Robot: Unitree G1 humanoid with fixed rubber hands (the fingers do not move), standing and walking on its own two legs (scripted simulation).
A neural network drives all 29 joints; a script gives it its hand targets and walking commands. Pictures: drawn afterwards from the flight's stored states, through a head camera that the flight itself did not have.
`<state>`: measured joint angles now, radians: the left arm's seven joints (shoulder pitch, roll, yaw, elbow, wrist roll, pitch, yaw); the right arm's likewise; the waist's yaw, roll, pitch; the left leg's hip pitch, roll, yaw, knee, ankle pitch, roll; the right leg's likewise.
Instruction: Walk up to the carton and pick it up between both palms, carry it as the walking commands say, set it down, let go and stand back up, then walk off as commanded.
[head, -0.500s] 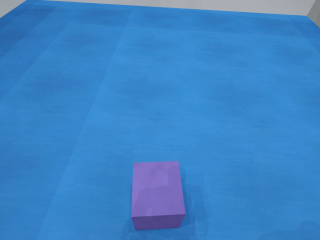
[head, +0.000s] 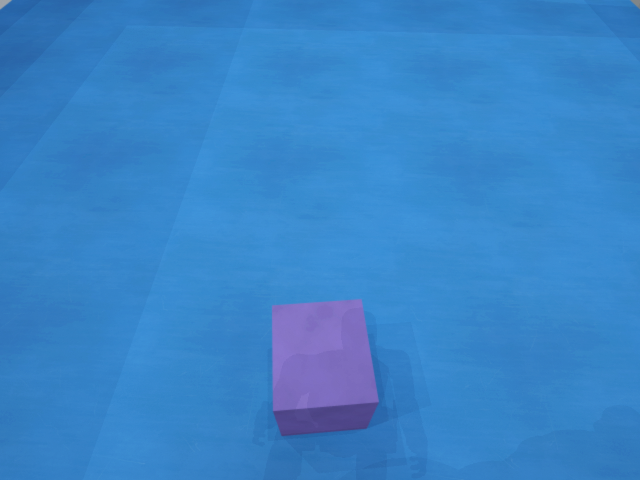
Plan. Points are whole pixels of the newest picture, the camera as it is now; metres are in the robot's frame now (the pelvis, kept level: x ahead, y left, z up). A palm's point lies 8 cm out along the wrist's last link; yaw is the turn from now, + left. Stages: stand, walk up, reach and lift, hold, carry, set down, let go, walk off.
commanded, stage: walk up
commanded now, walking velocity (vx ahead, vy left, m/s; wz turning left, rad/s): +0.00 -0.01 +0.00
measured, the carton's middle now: (320, 368) +0.47 +0.00 -0.63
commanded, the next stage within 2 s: stand in 0.92 s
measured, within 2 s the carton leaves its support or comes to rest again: neither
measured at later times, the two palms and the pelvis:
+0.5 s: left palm out of the picture -0.01 +0.23 -0.15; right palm out of the picture -0.03 -0.22 -0.12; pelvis +0.03 +0.01 +0.00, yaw +2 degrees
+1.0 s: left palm out of the picture +0.12 +0.19 -0.14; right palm out of the picture +0.07 -0.25 -0.15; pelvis +0.09 -0.04 +0.00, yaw +5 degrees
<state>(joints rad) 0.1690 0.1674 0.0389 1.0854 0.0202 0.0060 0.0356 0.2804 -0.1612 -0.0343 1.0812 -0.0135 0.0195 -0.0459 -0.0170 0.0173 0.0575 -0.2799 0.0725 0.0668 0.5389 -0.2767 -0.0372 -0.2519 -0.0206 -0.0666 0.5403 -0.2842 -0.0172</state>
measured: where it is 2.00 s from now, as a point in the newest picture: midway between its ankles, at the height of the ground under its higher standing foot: outside the picture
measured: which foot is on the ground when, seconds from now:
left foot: down 0.00-1.00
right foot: down 0.00-0.40, up 0.42-0.68, down 0.70-1.00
